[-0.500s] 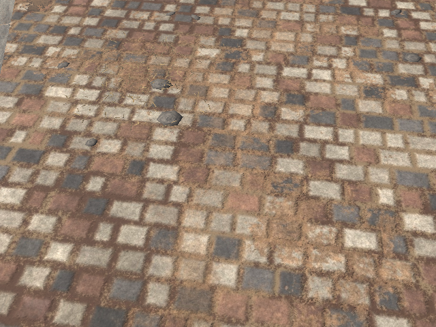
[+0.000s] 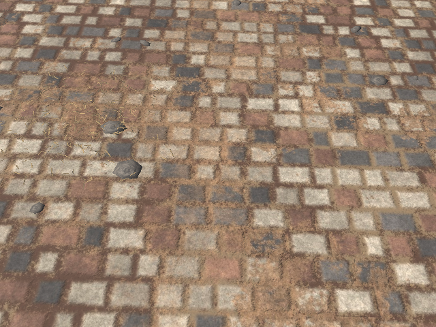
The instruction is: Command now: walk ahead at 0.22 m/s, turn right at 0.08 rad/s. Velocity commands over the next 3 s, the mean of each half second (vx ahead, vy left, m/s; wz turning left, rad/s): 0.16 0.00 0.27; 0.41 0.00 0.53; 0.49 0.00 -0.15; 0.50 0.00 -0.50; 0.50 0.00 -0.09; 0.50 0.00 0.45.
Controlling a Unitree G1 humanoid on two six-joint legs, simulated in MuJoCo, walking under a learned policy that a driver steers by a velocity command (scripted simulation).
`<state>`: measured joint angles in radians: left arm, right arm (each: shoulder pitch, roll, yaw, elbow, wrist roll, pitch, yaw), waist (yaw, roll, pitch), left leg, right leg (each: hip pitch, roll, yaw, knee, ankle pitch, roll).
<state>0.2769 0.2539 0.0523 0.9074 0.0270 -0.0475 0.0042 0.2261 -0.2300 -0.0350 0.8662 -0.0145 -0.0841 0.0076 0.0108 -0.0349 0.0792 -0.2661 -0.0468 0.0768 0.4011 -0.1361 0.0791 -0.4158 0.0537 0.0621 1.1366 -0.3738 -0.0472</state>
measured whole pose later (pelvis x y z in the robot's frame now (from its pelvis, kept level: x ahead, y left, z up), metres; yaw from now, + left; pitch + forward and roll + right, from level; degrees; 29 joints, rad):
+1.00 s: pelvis +0.20 +0.12 +0.00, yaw +30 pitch +2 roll -1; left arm 0.23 0.28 0.06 0.83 0.05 -0.04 -0.04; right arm 0.31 -0.25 -0.05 0.80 -0.01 -0.03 0.02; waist 0.00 -0.05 0.02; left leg -0.16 -0.08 0.01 0.38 -0.24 0.10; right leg -0.53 -0.10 -0.03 1.07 -0.27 0.00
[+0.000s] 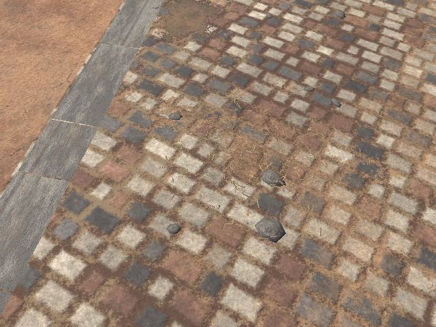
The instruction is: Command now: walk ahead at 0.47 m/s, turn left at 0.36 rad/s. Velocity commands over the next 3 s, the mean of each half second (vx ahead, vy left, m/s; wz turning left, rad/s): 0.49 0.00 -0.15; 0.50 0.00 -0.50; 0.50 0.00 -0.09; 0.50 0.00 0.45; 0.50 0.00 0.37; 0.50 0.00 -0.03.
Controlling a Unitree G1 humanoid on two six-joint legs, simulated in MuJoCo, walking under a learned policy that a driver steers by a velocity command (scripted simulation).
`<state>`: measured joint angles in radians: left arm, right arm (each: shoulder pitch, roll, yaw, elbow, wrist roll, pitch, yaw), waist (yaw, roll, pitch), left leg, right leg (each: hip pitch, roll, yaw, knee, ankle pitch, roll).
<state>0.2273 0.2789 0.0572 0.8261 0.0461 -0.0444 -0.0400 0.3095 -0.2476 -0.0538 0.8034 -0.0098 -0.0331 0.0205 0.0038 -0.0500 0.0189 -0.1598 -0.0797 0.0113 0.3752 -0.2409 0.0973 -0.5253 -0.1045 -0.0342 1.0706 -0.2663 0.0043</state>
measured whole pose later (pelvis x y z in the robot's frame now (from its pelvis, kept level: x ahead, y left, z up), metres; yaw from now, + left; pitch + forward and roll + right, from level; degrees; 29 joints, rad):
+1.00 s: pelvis +0.57 -0.02 -0.01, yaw -25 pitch +1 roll +0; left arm 0.32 0.32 0.07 0.82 0.03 -0.03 -0.02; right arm 0.19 -0.27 -0.02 0.74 -0.04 -0.07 0.00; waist 0.03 -0.04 0.03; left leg -0.31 -0.01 0.04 0.46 -0.18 0.03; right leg -0.37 0.06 0.07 1.11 -0.36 -0.07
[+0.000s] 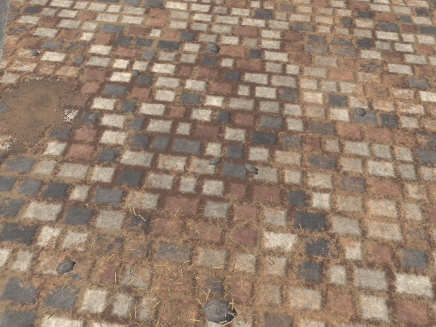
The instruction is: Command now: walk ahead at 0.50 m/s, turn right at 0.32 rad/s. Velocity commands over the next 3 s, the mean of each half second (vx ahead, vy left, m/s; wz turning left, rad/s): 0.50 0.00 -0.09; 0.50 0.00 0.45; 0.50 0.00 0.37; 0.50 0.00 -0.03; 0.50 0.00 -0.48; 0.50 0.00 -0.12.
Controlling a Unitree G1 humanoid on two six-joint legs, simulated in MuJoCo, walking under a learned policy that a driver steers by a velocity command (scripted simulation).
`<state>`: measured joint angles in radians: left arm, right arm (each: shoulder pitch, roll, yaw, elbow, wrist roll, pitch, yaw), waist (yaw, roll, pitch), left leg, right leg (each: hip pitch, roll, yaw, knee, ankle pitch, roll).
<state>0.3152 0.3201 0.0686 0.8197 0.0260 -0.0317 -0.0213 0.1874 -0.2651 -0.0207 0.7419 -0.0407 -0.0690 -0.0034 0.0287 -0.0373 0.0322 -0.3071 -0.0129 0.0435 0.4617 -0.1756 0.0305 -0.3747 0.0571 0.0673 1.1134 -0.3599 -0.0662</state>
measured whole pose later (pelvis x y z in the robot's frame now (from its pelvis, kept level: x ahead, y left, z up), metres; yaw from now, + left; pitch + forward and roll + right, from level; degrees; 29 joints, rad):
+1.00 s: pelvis +0.51 +0.00 -0.01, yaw +15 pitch +0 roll +0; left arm 0.29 0.23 0.03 0.87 0.02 -0.07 0.00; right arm 0.17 -0.27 -0.07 0.83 -0.02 -0.01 0.02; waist 0.01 0.00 0.07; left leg -0.35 -0.12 0.08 0.55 -0.20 0.14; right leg -0.32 -0.05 -0.05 1.26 -0.37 -0.01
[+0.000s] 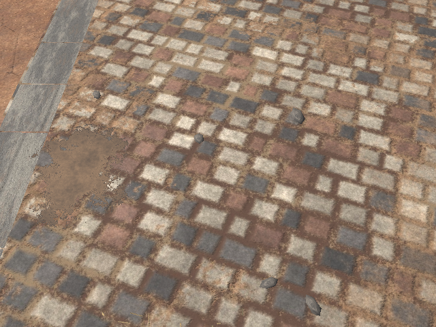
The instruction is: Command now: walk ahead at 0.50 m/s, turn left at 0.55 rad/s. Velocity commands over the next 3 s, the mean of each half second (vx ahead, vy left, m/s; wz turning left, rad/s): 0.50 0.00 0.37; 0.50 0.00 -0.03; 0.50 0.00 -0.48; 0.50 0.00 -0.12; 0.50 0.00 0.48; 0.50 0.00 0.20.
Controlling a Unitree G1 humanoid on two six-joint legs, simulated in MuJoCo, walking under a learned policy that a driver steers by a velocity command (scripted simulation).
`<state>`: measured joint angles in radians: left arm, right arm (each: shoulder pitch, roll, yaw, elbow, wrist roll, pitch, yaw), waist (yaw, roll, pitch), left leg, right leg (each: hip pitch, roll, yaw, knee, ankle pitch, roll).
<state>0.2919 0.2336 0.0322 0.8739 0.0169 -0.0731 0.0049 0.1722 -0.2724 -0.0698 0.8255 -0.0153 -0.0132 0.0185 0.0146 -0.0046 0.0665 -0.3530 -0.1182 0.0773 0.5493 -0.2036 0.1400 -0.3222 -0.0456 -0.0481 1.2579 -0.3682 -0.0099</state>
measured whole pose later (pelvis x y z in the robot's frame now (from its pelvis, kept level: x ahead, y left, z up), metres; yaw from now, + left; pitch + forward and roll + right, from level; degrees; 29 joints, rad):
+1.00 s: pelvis +0.53 +0.03 +0.00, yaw +7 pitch +1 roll -1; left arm 0.45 0.22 0.03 0.98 0.00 -0.06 0.00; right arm 0.02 -0.23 -0.01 0.77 -0.05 -0.08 0.01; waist 0.07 0.00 0.05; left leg -0.43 0.01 0.07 0.55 -0.13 0.07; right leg -0.08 0.04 0.01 0.71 -0.45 -0.06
